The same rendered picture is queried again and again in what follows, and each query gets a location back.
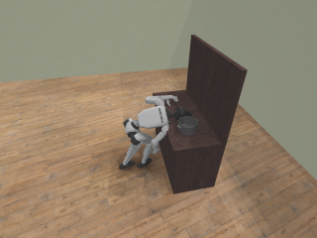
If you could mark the lid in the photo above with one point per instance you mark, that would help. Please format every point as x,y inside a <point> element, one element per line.
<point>186,114</point>

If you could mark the robot right forearm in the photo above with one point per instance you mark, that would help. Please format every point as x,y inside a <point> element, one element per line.
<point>156,147</point>

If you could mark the left robot hand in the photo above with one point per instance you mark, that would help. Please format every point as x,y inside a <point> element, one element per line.
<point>170,97</point>

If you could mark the robot thigh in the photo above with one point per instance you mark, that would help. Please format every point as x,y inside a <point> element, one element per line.
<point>143,138</point>
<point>125,123</point>

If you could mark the robot left forearm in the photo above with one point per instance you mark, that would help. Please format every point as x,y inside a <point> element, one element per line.
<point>162,97</point>

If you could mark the robot right upper arm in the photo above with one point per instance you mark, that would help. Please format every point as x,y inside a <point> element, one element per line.
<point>160,135</point>

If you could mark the table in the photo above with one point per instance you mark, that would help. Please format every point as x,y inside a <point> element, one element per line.
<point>213,89</point>

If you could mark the robot left thigh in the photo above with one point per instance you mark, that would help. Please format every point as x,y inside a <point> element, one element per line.
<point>125,123</point>

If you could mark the pot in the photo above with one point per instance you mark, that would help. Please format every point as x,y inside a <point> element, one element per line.
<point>187,125</point>

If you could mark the robot right thigh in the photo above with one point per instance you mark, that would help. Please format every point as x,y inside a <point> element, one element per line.
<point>143,138</point>

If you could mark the robot left upper arm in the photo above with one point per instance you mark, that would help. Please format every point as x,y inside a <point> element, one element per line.
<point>155,101</point>

